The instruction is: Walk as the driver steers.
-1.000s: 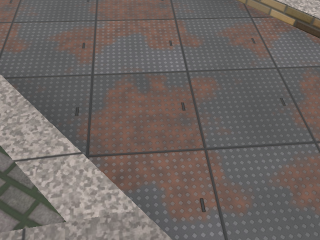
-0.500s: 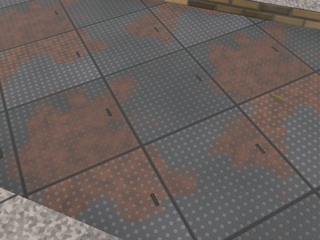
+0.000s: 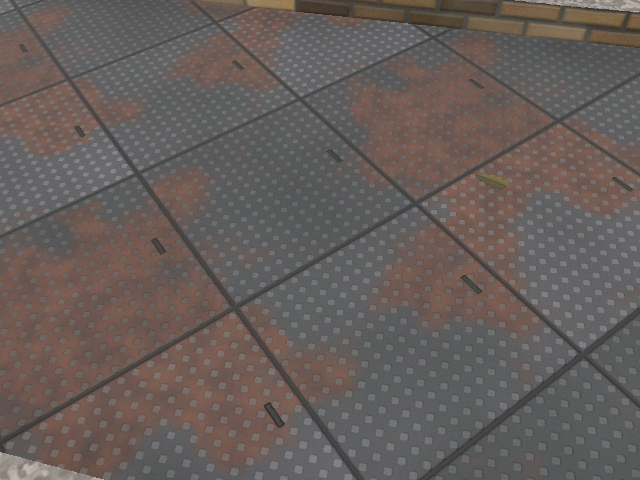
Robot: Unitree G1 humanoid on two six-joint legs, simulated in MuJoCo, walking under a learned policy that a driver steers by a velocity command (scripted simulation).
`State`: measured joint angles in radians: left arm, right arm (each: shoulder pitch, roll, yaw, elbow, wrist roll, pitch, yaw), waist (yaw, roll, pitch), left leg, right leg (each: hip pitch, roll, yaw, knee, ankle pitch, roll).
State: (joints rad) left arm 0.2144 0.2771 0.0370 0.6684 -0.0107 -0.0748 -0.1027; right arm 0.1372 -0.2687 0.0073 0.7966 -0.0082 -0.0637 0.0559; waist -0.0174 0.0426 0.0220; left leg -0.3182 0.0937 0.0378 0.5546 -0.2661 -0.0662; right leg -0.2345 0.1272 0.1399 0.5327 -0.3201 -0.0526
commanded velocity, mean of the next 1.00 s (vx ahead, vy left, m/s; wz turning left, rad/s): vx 0.21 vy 0.00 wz -0.02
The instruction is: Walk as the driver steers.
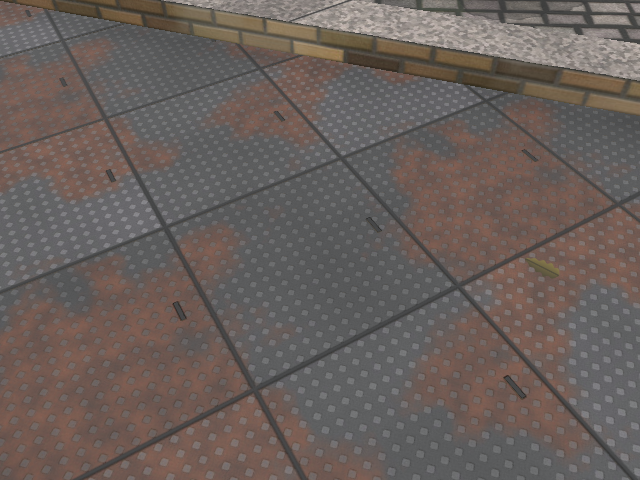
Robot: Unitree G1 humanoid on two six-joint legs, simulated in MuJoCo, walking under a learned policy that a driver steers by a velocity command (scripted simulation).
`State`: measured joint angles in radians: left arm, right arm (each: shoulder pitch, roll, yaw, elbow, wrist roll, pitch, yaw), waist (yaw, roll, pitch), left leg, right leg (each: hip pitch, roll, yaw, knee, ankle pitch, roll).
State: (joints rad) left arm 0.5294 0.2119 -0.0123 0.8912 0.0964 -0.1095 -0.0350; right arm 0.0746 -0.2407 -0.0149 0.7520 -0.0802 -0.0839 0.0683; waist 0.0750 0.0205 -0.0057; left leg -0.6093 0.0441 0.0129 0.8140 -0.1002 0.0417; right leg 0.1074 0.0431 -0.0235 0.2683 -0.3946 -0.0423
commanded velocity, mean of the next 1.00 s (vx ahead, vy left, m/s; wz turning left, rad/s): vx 0.49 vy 0.00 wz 0.00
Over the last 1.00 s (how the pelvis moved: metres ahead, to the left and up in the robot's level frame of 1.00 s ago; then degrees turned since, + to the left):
0.21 0.01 0.00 0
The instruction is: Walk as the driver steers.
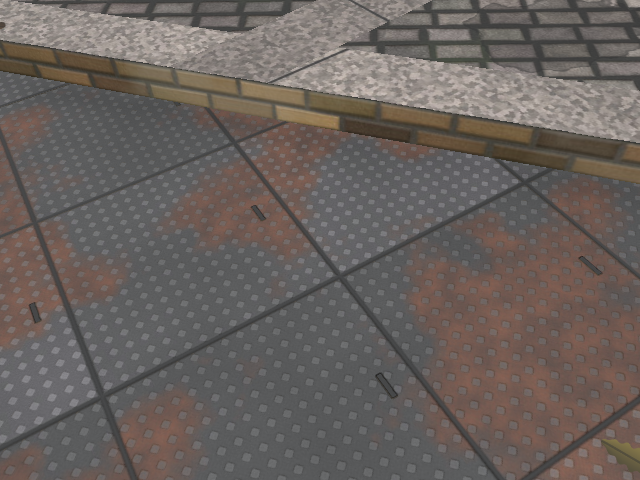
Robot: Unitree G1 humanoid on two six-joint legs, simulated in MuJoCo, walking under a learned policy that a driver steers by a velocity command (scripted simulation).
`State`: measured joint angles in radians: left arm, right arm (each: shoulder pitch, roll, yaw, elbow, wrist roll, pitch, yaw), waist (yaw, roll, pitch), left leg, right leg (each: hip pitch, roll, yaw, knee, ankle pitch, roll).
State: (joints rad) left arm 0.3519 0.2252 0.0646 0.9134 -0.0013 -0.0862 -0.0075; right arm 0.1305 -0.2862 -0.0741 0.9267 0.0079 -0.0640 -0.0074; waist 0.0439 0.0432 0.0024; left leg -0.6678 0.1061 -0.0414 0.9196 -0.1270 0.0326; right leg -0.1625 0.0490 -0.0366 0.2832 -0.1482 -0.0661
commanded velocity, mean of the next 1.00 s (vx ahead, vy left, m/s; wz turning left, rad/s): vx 0.50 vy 0.00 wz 0.13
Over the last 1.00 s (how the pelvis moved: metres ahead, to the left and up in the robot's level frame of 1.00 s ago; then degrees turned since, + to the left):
0.63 0.02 -0.12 1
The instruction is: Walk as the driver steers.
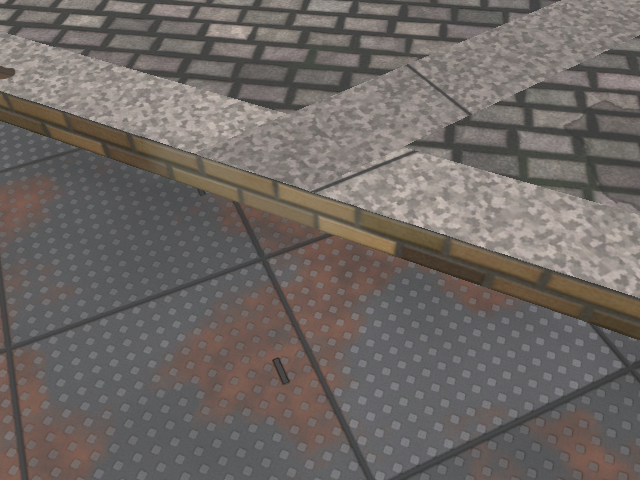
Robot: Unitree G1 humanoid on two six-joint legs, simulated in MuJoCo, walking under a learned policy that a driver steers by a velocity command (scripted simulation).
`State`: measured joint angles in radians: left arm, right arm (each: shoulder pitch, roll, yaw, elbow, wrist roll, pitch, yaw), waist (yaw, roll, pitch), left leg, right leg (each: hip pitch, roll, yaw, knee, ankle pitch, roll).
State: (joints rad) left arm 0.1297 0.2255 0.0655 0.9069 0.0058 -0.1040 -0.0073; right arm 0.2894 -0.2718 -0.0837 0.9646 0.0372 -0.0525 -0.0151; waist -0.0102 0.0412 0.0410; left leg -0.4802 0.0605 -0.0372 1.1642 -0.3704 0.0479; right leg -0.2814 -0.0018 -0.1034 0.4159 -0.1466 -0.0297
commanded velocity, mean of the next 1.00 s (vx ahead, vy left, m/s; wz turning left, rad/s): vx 0.26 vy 0.00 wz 0.00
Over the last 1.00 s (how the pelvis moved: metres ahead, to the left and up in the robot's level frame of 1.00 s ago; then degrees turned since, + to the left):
0.56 0.04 -0.01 10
